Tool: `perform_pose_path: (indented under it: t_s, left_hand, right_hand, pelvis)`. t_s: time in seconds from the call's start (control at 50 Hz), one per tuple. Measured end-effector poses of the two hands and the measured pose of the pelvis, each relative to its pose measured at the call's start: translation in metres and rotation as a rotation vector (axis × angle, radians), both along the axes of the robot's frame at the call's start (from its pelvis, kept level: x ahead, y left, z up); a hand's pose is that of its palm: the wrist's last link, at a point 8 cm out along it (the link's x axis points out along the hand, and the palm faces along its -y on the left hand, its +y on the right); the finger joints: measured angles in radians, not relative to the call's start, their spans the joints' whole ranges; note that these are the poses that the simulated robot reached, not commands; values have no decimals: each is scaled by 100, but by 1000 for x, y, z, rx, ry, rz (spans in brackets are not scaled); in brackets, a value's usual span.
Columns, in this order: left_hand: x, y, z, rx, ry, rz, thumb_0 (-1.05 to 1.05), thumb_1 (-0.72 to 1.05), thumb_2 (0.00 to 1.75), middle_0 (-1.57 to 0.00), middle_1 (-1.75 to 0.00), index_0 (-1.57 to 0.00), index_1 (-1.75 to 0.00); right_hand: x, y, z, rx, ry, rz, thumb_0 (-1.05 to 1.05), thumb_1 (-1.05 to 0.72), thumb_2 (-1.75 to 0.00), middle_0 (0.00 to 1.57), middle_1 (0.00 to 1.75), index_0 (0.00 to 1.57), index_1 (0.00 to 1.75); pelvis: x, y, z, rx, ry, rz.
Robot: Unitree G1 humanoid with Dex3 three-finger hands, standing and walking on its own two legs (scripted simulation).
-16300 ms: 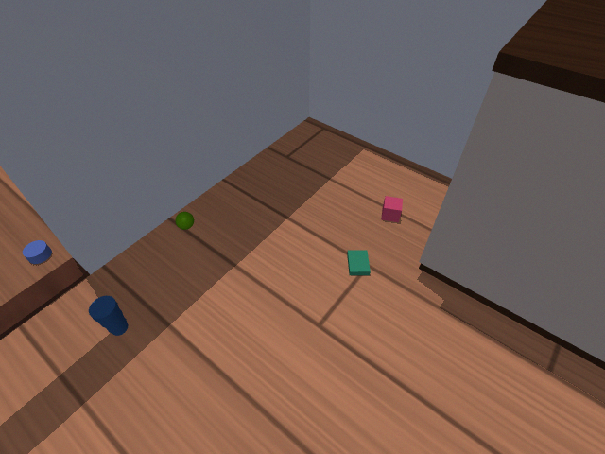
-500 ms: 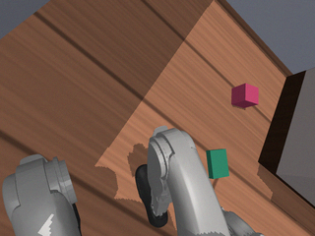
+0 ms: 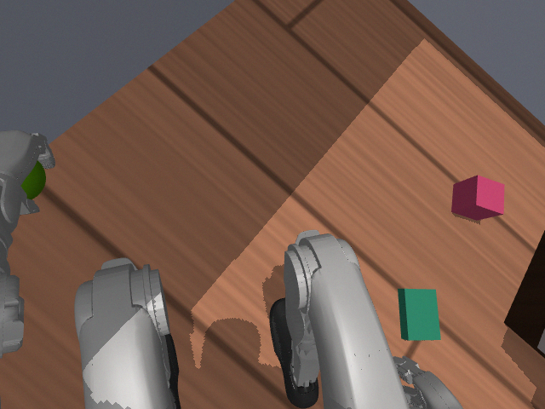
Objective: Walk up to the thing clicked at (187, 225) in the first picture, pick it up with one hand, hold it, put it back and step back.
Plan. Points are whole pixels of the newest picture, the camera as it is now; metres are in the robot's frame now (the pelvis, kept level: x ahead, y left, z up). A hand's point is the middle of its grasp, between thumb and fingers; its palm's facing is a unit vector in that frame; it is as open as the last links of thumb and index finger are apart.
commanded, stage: settle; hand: left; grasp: from above
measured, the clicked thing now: (13, 177) +0.46 +0.33 -0.17
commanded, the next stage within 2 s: lift in 0.06 s
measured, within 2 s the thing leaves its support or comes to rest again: neither
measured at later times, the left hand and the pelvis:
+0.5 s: hand out of the picture +0.43 +0.33 -0.09, palm faces -0.46 -0.09 -0.88, open 8.8 cm; pelvis +0.00 +0.00 +0.04, yaw +2 degrees
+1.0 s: hand out of the picture +0.36 +0.32 +0.09, palm faces -0.41 -0.13 -0.90, open 8.8 cm; pelvis +0.00 +0.01 +0.18, yaw +6 degrees
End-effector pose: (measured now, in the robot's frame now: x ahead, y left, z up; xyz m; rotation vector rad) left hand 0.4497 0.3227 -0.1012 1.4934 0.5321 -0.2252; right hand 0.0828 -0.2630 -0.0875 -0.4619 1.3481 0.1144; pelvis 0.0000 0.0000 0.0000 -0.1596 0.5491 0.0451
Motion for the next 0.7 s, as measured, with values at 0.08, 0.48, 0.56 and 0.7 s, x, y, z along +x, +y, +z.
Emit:
perform_pose_path:
  t_s: [0.08,0.48,0.56,0.7]
  left_hand:
    - [4,0,8,5,-15,-12,-1,3,55,-58,-69,-81,-67]
    - [-15,7,66,-2,3,13,-1,2,56,-58,-69,-82,-68]
    - [-25,12,89,1,-2,11,-1,2,57,-58,-69,-81,-68]
    - [-44,15,130,-8,-13,5,-1,2,60,-56,-71,-80,-70]
  right_hand:
    - [-8,-4,2,-24,20,-25,0,-92,-90,21,29,20,30]
    - [-17,0,28,-38,25,-144,0,-92,-91,21,30,20,30]
    - [-6,2,38,-35,-9,-147,0,-92,-91,21,30,20,30]
    - [19,7,66,-29,-82,-140,1,-92,-91,21,30,20,30]
  pelvis:
    - [-1,-1,3,4,5,2]
    - [-3,3,39,19,41,28]
    - [-4,4,52,22,41,33]
    - [-5,7,82,26,41,44]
